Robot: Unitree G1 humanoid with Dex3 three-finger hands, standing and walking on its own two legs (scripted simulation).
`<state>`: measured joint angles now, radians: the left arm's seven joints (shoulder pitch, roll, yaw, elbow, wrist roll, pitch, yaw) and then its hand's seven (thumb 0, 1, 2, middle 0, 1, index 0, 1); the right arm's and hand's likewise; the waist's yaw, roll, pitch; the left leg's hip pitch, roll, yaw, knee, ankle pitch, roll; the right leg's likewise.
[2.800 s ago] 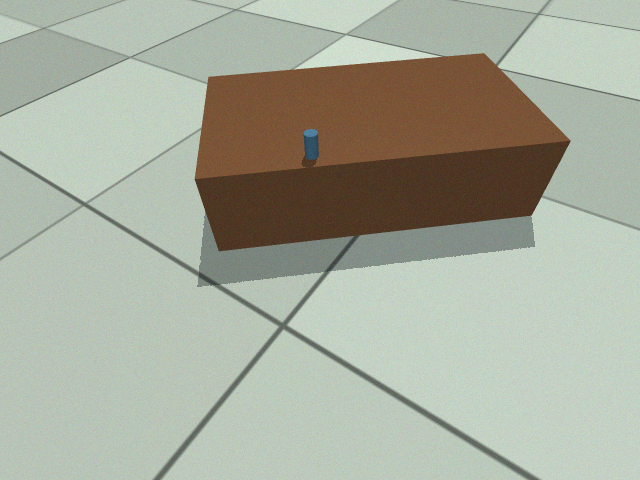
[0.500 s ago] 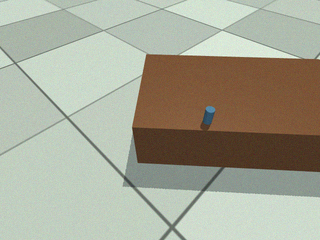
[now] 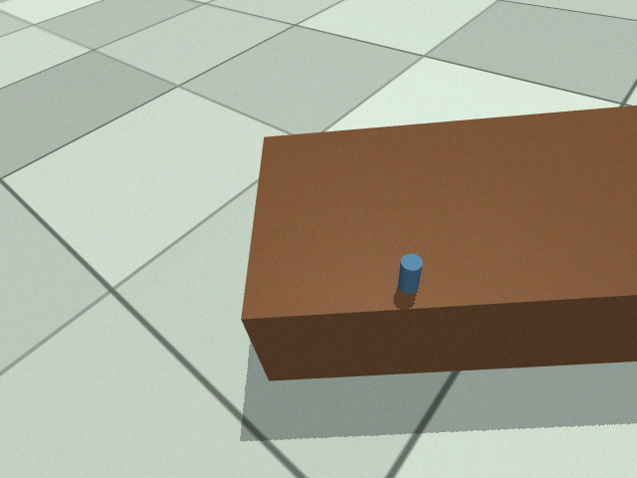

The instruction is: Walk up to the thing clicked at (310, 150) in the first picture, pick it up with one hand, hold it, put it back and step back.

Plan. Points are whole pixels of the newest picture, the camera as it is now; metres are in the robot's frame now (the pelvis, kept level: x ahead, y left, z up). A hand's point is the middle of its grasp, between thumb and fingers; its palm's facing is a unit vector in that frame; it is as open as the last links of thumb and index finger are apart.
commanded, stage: walk up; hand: right
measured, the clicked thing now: (409, 274) +0.63 -0.18 -0.32
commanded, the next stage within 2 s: stand in 1.98 s
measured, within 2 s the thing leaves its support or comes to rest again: neither
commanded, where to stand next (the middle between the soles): +0.25 +0.04 m, yaw +0 degrees
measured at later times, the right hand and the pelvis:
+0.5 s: hand (512, 428) +0.22 -0.23 -0.11, palm faces -0.02 +0.91 -0.40, open 7.3 cm; pelvis +0.15 +0.05 +0.01, yaw +0 degrees
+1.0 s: hand (488, 404) +0.26 -0.22 -0.15, palm faces -0.01 +0.95 -0.32, open 7.3 cm; pelvis +0.20 +0.03 +0.01, yaw -1 degrees
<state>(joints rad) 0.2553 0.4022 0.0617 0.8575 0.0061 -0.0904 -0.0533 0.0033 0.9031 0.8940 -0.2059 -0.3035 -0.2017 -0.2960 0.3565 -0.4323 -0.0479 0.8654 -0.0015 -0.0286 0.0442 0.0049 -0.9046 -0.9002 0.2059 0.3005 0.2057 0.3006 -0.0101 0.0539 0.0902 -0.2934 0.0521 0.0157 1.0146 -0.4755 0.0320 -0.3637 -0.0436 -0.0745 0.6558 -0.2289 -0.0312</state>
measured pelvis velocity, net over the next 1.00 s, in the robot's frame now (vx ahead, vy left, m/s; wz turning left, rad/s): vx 0.20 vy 0.03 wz -0.02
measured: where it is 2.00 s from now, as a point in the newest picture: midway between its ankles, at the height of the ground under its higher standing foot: outside the picture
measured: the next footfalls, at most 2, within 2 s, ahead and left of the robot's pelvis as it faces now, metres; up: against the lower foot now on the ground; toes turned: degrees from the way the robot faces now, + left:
left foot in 0.32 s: +0.24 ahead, +0.16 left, +0.00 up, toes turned +1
right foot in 0.66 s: +0.28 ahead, -0.10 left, +0.00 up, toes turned -3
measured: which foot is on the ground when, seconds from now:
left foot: up 0.00-0.30, down 0.32-1.00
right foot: down 0.00-0.34, up 0.36-0.64, down 0.66-1.00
